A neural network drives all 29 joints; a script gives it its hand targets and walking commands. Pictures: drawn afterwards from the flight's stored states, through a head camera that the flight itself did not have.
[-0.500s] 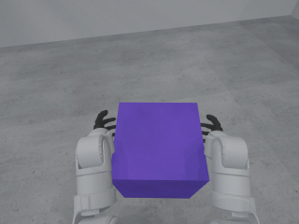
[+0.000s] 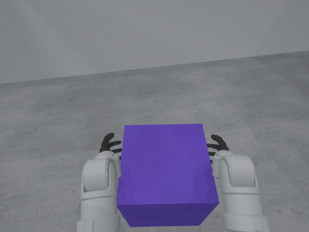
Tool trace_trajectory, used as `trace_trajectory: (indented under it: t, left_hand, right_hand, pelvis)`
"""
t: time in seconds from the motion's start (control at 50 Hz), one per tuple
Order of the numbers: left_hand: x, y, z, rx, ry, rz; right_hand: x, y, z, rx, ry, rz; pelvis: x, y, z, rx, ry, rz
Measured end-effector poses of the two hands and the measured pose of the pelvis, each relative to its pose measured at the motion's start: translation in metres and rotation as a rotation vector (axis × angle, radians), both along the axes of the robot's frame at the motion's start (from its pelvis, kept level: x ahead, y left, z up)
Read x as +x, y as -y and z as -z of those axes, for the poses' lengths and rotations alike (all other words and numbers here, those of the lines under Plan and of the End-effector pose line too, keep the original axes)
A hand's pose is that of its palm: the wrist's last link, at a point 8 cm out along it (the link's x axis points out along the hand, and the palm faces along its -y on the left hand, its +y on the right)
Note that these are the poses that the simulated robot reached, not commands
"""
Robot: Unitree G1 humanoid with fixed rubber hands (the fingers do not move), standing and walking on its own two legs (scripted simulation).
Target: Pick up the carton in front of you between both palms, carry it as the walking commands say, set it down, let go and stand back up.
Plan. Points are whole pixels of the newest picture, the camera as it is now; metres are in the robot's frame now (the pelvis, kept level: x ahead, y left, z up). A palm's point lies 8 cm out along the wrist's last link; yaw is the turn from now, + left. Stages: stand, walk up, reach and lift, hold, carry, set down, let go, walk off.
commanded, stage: carry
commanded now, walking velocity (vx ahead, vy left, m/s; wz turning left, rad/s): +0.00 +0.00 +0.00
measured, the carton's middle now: (164, 178) +0.30 +0.00 -0.01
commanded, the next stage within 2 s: hold in 1.22 s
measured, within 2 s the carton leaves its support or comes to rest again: neither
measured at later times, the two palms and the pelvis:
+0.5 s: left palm (104, 189) +0.23 +0.14 +0.08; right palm (227, 190) +0.22 -0.14 +0.06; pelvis -0.06 +0.00 +0.00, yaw +0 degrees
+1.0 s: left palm (98, 202) +0.21 +0.16 +0.05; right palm (225, 201) +0.21 -0.13 +0.04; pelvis -0.09 +0.01 +0.00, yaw +0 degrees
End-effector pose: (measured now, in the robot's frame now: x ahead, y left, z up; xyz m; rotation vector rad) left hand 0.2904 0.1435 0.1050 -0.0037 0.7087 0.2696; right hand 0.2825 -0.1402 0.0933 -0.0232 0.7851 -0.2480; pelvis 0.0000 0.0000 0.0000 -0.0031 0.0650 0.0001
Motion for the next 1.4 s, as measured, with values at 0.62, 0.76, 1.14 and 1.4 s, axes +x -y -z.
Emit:
trace_trajectory:
  t: [0.62,0.76,1.14,1.4]
  left_hand:
    - [-0.069,-0.004,0.04,0.055,-0.003,0.058]
    - [-0.078,-0.012,0.052,0.027,0.03,0.112]
    - [-0.078,-0.021,0.052,0.009,0.108,0.128]
    - [-0.097,-0.037,0.051,0.01,0.08,0.07]
  right_hand:
    - [-0.07,-0.004,0.039,-0.06,0.0,-0.053]
    - [-0.078,-0.003,0.051,-0.024,0.036,-0.106]
    - [-0.077,-0.008,0.051,-0.004,0.121,-0.124]
    - [-0.081,-0.023,0.049,0.01,0.101,-0.199]
  pelvis:
    - [-0.067,-0.003,0.003,0.005,0.041,0.002]
    - [-0.077,-0.006,0.003,0.006,0.04,0.001]
    - [-0.089,-0.013,0.003,0.004,0.036,-0.003]
    - [-0.092,-0.01,-0.005,0.004,0.169,-0.073]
